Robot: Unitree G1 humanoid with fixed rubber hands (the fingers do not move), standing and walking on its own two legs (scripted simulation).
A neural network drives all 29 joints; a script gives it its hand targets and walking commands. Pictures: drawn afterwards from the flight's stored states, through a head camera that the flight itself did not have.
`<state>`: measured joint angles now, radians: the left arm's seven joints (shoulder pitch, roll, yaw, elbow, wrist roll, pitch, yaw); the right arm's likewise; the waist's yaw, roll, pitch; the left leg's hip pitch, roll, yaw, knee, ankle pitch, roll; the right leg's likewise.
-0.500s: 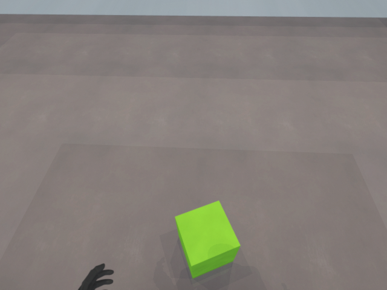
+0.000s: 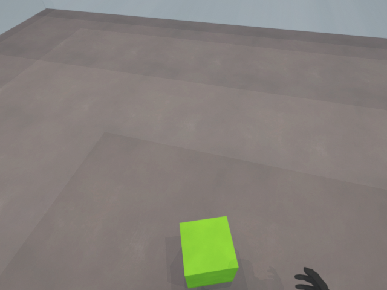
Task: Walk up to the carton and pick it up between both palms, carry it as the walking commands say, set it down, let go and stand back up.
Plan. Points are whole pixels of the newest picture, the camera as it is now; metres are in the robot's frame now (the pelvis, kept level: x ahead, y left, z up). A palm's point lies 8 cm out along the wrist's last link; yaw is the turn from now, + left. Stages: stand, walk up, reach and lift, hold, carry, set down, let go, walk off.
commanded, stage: walk up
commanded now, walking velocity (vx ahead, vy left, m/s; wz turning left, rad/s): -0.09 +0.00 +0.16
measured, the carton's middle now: (206, 253) +0.38 +0.00 -0.64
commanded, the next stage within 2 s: stand in 1.02 s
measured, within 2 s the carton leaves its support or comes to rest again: neither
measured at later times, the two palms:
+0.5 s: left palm out of the picture +0.01 +0.28 -0.14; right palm out of the picture -0.01 -0.25 -0.10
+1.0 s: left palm out of the picture +0.01 +0.20 -0.13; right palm out of the picture +0.00 -0.27 -0.13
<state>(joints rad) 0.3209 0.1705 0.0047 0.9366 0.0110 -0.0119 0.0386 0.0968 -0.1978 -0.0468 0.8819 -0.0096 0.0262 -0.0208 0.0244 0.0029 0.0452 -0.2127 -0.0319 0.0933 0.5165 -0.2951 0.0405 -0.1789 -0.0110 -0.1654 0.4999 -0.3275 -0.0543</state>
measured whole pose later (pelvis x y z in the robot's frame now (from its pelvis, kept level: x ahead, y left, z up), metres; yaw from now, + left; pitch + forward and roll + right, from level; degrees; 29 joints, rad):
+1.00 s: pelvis -0.01 -0.03 +0.01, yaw +1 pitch -1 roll +0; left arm 0.23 0.18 0.02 1.08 0.01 -0.01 0.02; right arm 0.26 -0.19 -0.02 1.09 -0.02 -0.01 -0.03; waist 0.00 0.01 0.04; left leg -0.11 0.08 0.03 0.34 -0.20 -0.07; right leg -0.12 -0.03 -0.04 0.37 -0.22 0.01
